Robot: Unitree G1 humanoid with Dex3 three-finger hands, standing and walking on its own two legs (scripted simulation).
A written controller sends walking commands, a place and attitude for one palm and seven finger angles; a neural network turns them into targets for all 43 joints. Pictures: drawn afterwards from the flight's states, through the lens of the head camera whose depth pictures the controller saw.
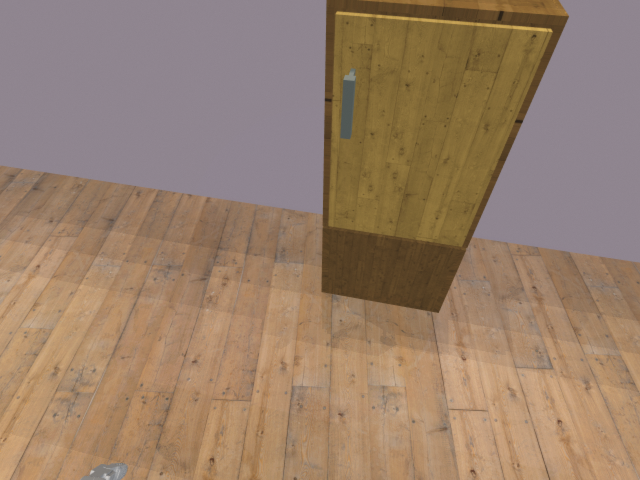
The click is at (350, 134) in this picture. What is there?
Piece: cupboard door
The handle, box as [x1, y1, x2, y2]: [340, 68, 355, 138]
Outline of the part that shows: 351,68 349,74 345,75 343,79 340,137 349,138 351,133 355,83 355,69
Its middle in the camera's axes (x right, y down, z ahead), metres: +0.06 -0.30 +0.85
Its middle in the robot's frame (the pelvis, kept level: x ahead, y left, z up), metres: +0.85 -0.01 +0.05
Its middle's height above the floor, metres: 0.82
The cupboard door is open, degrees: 0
